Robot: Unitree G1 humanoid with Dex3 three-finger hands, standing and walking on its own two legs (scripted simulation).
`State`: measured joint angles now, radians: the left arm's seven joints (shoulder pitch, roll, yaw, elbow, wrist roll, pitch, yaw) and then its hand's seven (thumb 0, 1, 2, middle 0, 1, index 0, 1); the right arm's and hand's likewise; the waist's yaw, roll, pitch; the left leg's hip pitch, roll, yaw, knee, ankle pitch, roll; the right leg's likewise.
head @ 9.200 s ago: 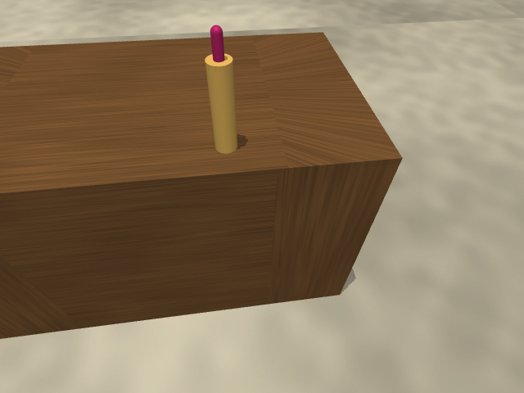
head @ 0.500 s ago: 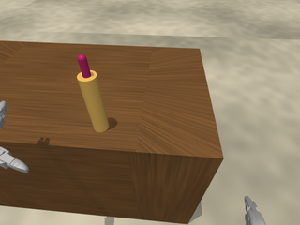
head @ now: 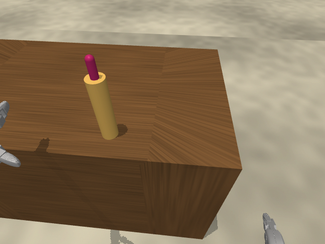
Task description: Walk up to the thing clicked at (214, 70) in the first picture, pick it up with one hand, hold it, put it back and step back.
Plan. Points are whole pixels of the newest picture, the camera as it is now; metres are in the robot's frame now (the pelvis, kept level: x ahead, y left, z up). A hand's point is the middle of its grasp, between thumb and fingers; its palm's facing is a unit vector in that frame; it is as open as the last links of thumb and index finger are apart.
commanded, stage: go down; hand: left
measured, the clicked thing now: (101, 101) +0.46 +0.19 +0.11
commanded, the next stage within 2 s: approach in 1.86 s
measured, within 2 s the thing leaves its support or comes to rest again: neither
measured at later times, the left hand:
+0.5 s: hand (11, 115) +0.35 +0.36 +0.16, palm faces +0.12 -0.99 +0.02, open 17.7 cm
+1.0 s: hand (8, 110) +0.37 +0.37 +0.16, palm faces +0.13 -0.99 +0.02, open 17.7 cm
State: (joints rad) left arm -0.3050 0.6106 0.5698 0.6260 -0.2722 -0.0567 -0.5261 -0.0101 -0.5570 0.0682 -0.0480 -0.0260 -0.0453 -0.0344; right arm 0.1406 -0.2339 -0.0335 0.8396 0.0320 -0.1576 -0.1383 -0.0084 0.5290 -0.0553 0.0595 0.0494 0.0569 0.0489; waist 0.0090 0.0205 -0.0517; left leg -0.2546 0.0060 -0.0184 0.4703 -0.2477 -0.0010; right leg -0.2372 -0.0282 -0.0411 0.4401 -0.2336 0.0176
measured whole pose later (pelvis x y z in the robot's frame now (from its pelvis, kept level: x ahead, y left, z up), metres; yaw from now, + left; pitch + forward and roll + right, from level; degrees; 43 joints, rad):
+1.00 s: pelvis +0.02 +0.01 +0.00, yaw +0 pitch +8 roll -1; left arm -0.53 0.79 0.61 0.98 -0.24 -0.06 -0.63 -0.01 -0.61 0.04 -0.06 -0.03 -0.06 -0.04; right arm 0.14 -0.24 0.02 0.83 0.01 -0.22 -0.19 -0.01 0.53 -0.06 0.06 0.05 0.06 0.05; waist -0.04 0.00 -0.11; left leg -0.37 0.01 -0.02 0.52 -0.28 0.01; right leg -0.34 -0.02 -0.04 0.44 -0.24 0.03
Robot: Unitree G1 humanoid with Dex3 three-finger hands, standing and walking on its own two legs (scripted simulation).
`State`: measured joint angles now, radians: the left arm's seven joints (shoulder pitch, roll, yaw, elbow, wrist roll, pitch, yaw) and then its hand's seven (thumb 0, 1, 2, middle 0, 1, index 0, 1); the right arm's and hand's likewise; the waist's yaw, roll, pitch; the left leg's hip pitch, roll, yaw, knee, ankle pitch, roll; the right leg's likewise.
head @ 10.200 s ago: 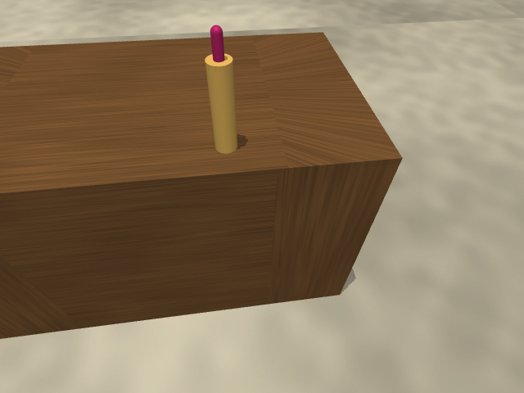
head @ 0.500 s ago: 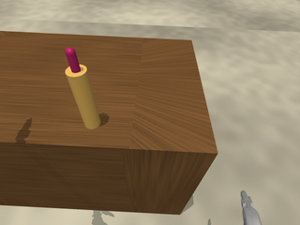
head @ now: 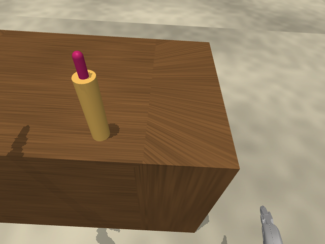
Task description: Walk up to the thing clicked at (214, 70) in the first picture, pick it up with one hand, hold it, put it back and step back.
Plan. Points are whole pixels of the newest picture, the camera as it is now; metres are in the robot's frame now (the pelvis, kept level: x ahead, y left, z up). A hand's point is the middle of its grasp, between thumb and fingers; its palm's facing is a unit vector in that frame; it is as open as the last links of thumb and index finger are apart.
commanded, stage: go down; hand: left
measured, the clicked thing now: (91, 101) +0.44 +0.18 +0.12
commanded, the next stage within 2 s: approach in 0.86 s
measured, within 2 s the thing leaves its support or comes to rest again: neither
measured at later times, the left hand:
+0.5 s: hand out of the picture +0.36 +0.37 +0.16, palm faces +0.14 -0.99 +0.01, open 17.6 cm
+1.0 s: hand out of the picture +0.35 +0.37 +0.16, palm faces +0.14 -0.99 +0.02, open 17.5 cm
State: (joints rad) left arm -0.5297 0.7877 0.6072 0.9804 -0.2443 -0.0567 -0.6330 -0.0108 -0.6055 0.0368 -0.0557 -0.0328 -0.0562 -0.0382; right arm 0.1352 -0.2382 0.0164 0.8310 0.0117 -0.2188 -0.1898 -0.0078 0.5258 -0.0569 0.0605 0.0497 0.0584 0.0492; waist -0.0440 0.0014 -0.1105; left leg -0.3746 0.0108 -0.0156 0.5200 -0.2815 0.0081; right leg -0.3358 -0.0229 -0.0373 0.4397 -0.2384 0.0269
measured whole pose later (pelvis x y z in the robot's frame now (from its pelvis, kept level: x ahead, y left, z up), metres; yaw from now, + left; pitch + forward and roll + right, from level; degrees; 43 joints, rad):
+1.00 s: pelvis +0.00 +0.00 +0.00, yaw +0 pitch +9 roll -2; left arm -0.55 0.80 0.61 1.00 -0.24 -0.05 -0.65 -0.01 -0.54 0.04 -0.05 -0.05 -0.05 -0.05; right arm 0.18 -0.25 0.03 0.74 0.01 -0.22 -0.18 -0.01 0.53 -0.05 0.06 0.05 0.06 0.05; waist -0.04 0.00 -0.12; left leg -0.42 0.01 -0.02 0.57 -0.30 0.01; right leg -0.38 -0.02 -0.04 0.49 -0.26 0.03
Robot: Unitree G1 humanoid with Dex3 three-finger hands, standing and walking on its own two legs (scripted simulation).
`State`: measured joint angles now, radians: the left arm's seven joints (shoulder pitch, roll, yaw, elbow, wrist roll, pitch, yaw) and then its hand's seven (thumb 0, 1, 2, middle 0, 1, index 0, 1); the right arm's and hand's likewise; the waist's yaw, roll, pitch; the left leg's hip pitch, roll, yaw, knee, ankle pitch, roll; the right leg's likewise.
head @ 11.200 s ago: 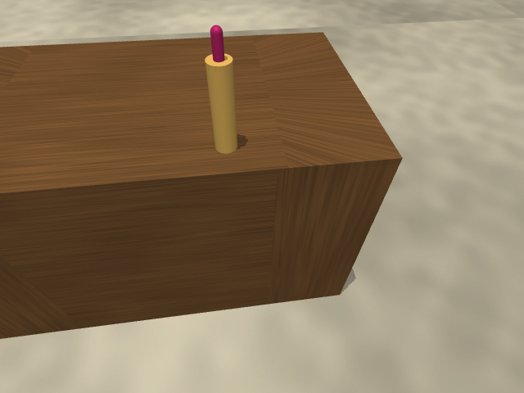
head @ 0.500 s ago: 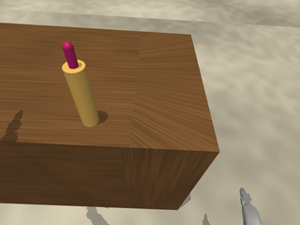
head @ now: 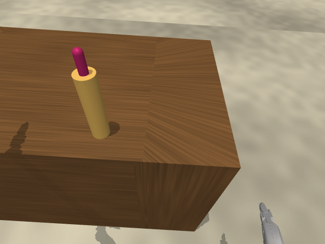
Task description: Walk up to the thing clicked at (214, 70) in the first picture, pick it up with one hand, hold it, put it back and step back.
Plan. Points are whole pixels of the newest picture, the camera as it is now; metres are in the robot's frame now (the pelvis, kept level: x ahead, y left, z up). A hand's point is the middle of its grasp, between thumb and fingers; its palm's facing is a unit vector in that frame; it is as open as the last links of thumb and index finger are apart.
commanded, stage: approach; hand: left
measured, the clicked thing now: (91, 98) +0.44 +0.18 +0.12
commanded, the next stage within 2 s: close in in 0.30 s
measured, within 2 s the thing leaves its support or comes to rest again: neither
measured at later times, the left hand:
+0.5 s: hand (73, 125) +0.41 +0.23 +0.05, palm faces -0.02 -1.00 +0.09, open 17.6 cm
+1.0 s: hand (91, 130) +0.40 +0.19 +0.05, palm faces +0.06 -1.00 +0.04, open 17.4 cm
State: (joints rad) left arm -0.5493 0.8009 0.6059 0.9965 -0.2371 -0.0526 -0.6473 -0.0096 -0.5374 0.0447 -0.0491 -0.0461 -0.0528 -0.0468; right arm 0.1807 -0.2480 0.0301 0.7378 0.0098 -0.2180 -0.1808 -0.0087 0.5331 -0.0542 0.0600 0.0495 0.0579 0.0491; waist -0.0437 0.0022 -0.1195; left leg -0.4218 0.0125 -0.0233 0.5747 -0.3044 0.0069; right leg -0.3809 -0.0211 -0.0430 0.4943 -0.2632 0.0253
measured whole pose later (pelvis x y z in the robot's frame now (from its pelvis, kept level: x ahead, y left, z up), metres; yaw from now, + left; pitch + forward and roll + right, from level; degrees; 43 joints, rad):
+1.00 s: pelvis -0.01 -0.01 -0.03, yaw -1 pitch +12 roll -1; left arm -0.45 0.32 0.30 0.71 -0.21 -0.22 -0.20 -0.01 -0.52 0.02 -0.05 -0.03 -0.07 -0.02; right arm 0.32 -0.23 -0.06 0.37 0.02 -0.08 -0.03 -0.01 0.54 -0.05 0.06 0.05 0.06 0.05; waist -0.06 0.00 -0.12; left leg -0.62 0.02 -0.01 0.84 -0.43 0.00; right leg -0.61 -0.01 -0.02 0.81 -0.40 0.02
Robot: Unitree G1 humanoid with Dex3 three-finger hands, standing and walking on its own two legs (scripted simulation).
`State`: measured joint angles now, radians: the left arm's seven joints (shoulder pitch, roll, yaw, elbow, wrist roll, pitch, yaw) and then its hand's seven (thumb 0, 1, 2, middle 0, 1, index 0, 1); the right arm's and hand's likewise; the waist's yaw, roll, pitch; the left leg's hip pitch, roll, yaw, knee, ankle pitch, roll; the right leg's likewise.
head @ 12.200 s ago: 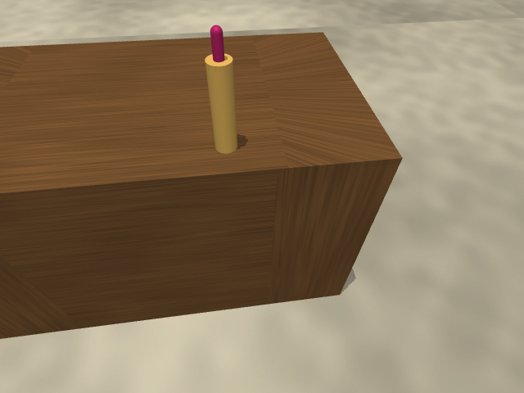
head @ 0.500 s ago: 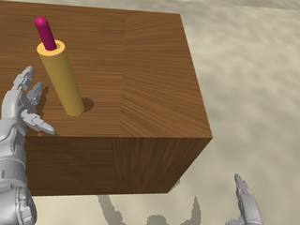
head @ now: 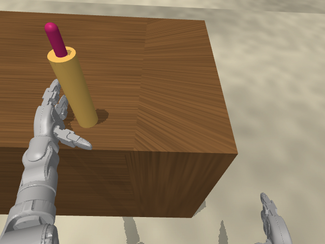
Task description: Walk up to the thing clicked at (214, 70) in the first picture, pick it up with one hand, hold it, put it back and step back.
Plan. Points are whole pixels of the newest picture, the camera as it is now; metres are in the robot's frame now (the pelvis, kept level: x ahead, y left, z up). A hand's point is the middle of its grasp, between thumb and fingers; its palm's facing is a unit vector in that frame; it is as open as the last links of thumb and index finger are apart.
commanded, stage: rest palm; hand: left
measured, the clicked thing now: (73, 83) +0.44 +0.20 +0.15
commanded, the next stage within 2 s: close in 0.08 s
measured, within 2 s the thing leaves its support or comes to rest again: leaves its support in 1.64 s
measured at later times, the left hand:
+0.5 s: hand (78, 108) +0.43 +0.20 +0.08, palm faces +0.13 -0.99 +0.01, open 16.3 cm
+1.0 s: hand (85, 105) +0.44 +0.19 +0.08, palm faces +0.13 -0.99 +0.03, open 8.8 cm
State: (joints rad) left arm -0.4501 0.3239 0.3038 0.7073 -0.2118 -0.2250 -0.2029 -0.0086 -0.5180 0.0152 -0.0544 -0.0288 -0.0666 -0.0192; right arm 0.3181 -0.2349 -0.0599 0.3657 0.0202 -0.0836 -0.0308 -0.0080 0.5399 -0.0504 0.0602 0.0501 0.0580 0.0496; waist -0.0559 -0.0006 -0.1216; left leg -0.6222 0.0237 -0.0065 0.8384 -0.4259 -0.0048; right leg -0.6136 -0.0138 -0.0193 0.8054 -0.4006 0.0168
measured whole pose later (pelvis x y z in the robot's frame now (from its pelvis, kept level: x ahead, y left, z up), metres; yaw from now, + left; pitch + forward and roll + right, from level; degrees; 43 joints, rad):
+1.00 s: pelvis -0.01 +0.01 -0.01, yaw -1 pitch +14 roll -1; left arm -0.59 0.32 0.31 0.81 -0.16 -0.25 -0.08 -0.01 -0.26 0.61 -0.97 -0.85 -1.02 -0.85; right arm 0.36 -0.23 -0.06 0.27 0.01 -0.04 -0.01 -0.01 0.51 -0.05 0.06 0.05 0.06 0.05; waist -0.09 0.01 -0.13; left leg -0.69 0.03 0.01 0.89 -0.44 0.00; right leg -0.69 -0.01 0.00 0.85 -0.41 0.02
